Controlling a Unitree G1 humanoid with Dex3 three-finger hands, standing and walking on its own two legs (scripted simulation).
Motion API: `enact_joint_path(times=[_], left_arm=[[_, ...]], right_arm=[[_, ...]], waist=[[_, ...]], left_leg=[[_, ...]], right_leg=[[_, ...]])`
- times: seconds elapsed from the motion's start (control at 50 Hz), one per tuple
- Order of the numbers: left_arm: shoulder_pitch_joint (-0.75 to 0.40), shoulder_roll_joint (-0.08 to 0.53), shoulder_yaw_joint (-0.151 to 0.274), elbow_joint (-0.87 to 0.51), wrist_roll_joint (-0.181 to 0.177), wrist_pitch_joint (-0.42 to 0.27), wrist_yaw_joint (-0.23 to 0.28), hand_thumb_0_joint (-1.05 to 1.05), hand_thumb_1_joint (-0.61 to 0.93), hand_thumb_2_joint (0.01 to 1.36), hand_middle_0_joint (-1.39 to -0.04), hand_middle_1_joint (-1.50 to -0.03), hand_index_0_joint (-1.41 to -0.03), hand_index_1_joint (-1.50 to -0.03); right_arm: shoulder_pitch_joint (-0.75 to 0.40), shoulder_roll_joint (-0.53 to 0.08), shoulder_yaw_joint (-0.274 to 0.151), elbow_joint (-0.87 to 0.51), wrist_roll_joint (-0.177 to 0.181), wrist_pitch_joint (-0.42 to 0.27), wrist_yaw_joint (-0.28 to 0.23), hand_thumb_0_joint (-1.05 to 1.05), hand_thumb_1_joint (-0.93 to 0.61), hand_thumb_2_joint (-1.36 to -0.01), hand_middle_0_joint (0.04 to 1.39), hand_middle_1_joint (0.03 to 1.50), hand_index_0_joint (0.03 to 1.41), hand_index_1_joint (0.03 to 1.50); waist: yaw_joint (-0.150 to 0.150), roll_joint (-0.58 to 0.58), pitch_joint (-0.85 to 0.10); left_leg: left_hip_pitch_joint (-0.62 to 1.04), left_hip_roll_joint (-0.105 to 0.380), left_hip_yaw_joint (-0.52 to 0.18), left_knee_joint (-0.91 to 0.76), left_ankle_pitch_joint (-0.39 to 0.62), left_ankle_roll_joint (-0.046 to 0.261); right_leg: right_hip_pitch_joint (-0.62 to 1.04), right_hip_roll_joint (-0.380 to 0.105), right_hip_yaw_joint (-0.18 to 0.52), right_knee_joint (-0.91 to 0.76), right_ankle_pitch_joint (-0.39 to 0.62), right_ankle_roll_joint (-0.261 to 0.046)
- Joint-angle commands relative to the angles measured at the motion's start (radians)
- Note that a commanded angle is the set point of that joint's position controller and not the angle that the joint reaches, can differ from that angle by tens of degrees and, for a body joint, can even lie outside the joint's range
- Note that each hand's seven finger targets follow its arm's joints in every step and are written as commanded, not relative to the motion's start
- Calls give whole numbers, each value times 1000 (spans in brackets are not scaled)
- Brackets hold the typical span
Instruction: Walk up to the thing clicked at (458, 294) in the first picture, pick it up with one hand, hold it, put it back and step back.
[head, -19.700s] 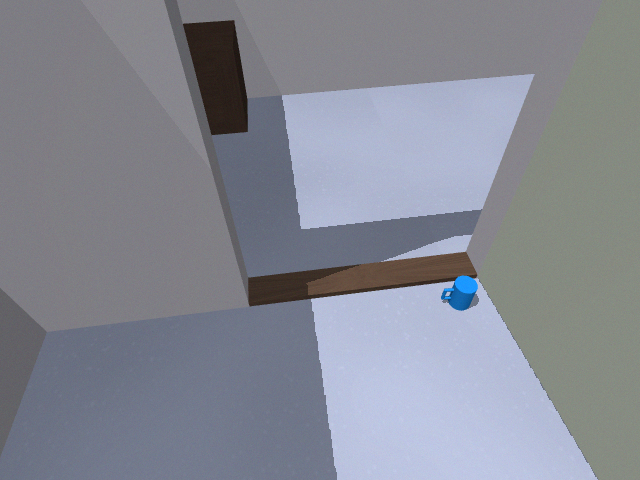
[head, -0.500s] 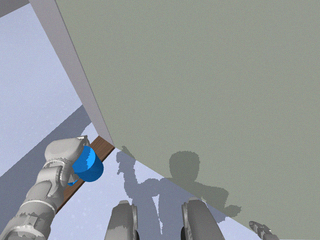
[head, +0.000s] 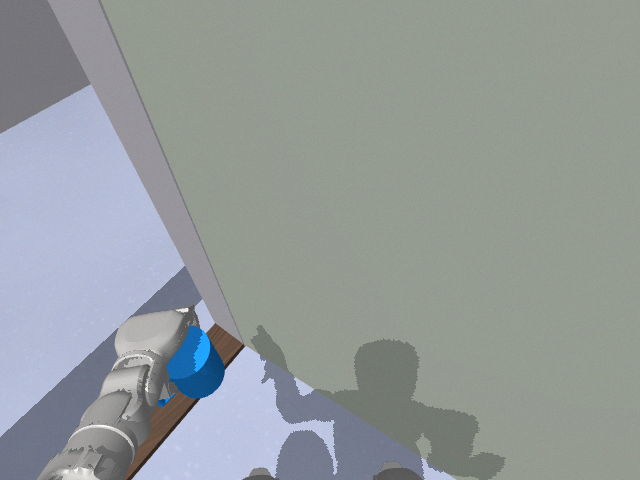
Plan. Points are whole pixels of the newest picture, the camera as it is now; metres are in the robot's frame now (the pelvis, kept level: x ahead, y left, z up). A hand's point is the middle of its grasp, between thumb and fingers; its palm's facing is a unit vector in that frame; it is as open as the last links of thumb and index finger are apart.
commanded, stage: lift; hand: left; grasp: from above
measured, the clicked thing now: (183, 371) +0.32 +0.21 -0.14
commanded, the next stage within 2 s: hold in 0.16 s
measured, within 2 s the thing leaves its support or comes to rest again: neither
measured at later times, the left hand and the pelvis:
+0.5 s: hand (151, 339) +0.33 +0.23 -0.04, palm faces -0.46 -0.06 -0.89, open 10.5 cm; pelvis +0.03 +0.00 +0.04, yaw +0 degrees
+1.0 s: hand (144, 345) +0.32 +0.22 -0.01, palm faces -0.47 -0.05 -0.88, open 10.5 cm; pelvis +0.02 +0.00 +0.05, yaw -1 degrees
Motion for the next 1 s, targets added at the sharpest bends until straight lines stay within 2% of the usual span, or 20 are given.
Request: enact_joint_path(times=[0.0, 0.04, 0.1, 0.16, 0.2, 0.24, 0.26, 0.32, 0.4, 0.46, 0.56, 0.62, 0.66, 0.72, 0.76, 0.82, 0.84, 0.86, 0.88, 0.98], left_arm=[[-315, 227, 85, -187, -6, 5, 50, 0, 457, 1067, -871, -946, -864, -955], [-302, 195, 63, -171, -9, 8, 41, 0, 480, 1062, -875, -969, -875, -970], [-299, 207, 70, -174, -11, 7, 32, 0, 497, 1035, -887, -960, -889, -958], [-311, 171, 45, -182, -12, 4, 23, 0, 468, 1027, -865, -963, -870, -960], [-318, 211, 71, -196, -8, -3, 24, 0, 471, 1022, -858, -965, -867, -957], [-312, 190, 56, -213, -6, -4, 21, 0, 457, 1064, -862, -966, -862, -967], [-318, 189, 54, -207, -3, -5, 19, 0, 460, 1016, -846, -963, -858, -953], [-341, 222, 68, -227, 6, -8, 11, 0, 446, 1025, -842, -950, -850, -943], [-318, 220, 68, -223, 5, -8, 0, 0, 452, 1054, -848, -961, -854, -957], [-329, 199, 54, -234, 3, -7, -15, 0, 455, 1057, -836, -985, -848, -974], [-303, 190, 46, -239, 1, -7, -46, 0, 459, 1037, -842, -965, -853, -955], [-311, 212, 56, -280, -3, -12, -68, 0, 472, 1045, -848, -976, -860, -965], [-300, 196, 45, -267, -4, -11, -72, 0, 474, 1037, -848, -984, -863, -970], [-322, 228, 67, -288, -2, -14, -73, 0, 447, 1019, -822, -979, -840, -962], [-303, 213, 58, -290, 1, -13, -74, 0, 451, 1012, -832, -965, -847, -950], [-316, 215, 59, -304, -1, -11, -78, 0, 450, 1012, -826, -973, -843, -956], [-308, 216, 62, -297, -1, -10, -81, 0, 450, 1038, -832, -980, -845, -968], [-308, 205, 54, -301, 0, -10, -85, 0, 441, 1029, -825, -975, -839, -963], [-308, 217, 61, -304, -4, -11, -87, 0, 438, 1054, -840, -962, -845, -959], [-307, 217, 59, -312, -10, -20, -100, 0, 429, 1032, -817, -989, -832, -975]], right_arm=[[19, -146, -54, -96, 1, -27, -8, 0, -912, -905, 200, 300, 200, 300], [23, -141, -54, -89, 3, -27, -7, 0, -911, -905, 200, 300, 200, 300], [20, -146, -60, -94, 3, -24, -6, 0, -912, -904, 200, 300, 200, 300], [12, -145, -61, -101, 7, -21, -4, 0, -912, -905, 200, 300, 199, 300], [7, -151, -66, -102, 7, -20, -6, 0, -911, -904, 200, 300, 200, 300], [1, -149, -65, -110, 9, -18, -3, 0, -911, -905, 200, 300, 199, 300], [3, -150, -65, -105, 8, -19, -3, 0, -910, -902, 200, 300, 200, 300], [2, -156, -68, -106, 11, -17, -5, 0, -910, -902, 200, 300, 199, 300], [-11, -157, -69, -113, 13, -14, -2, 0, -907, -902, 200, 300, 200, 300], [-11, -154, -70, -110, 11, -14, 0, 0, -906, -901, 200, 300, 199, 300], [-24, -152, -71, -123, 14, -11, 4, 0, -905, -902, 200, 300, 199, 300], [-28, -157, -74, -135, 15, -7, 4, 0, -907, -902, 200, 300, 199, 300], [-34, -154, -67, -141, 15, -3, 4, 0, -907, -902, 199, 300, 199, 300], [-48, -158, -68, -145, 17, -2, 1, 0, -908, -902, 199, 300, 199, 300], [-60, -154, -64, -155, 19, -2, 2, 0, -907, -902, 199, 300, 199, 300], [-65, -157, -63, -155, 19, -2, 2, 0, -909, -903, 199, 300, 199, 300], [-71, -153, -64, -153, 17, -2, 1, 0, -909, -903, 199, 300, 199, 300], [-66, -152, -63, -155, 17, -2, 3, 0, -909, -903, 199, 300, 199, 300], [-74, -157, -64, -156, 19, -2, 2, 0, -911, -904, 199, 300, 199, 300], [-93, -154, -58, -163, 21, -2, -3, 0, -913, -905, 199, 300, 199, 300]], waist=[[12, 17, -333], [10, 8, -328], [21, 21, -306], [10, 35, -288], [20, 27, -293], [24, 26, -290], [14, 21, -284], [18, 17, -307], [33, 17, -279], [23, 30, -275], [30, 7, -265], [47, 19, -281], [40, 0, -238], [46, 29, -245], [54, 21, -214], [46, 13, -228], [56, 5, -216], [43, 0, -221], [56, -2, -223], [53, 0, -198]], left_leg=[[294, -51, 5, -181, 224, 15], [309, -51, 5, -198, 258, 16], [341, -51, 9, -232, 280, 12], [396, -46, 8, -271, 291, 5], [422, -43, 2, -287, 313, 2], [445, -46, 8, -301, 334, 2], [447, -45, 5, -302, 346, 2], [478, -50, 16, -308, 395, 6], [500, -51, 20, -338, 406, 5], [513, -51, 20, -349, 432, 1], [526, -50, 26, -370, 453, 8], [551, -44, 22, -377, 495, 6], [529, -48, 26, -397, 447, 9], [557, -44, 24, -414, 439, 5], [549, -47, 24, -428, 410, 6], [560, -47, 29, -435, 399, 10], [558, -46, 28, -439, 403, 10], [564, -48, 32, -439, 406, 14], [567, -47, 28, -445, 408, 12], [571, -51, 34, -465, 362, 16]], right_leg=[[200, 27, -7, -216, 225, -25], [229, 28, -3, -229, 263, -24], [253, 29, -7, -258, 274, -26], [254, 32, -16, -276, 269, -32], [273, 36, -21, -289, 277, -31], [294, 33, -19, -303, 298, -32], [294, 34, -18, -307, 309, -31], [337, 31, -11, -322, 365, -27], [364, 30, -12, -346, 372, -28], [376, 32, -12, -351, 390, -29], [413, 34, -13, -370, 415, -29], [430, 39, -16, -377, 431, -30], [440, 37, -13, -395, 407, -30], [437, 40, -15, -406, 388, -32], [438, 38, -13, -419, 364, -32], [454, 37, -8, -427, 361, -31], [455, 37, -10, -432, 361, -30], [459, 34, -6, -433, 373, -28], [468, 35, -11, -438, 367, -29], [461, 32, -6, -463, 327, -28]])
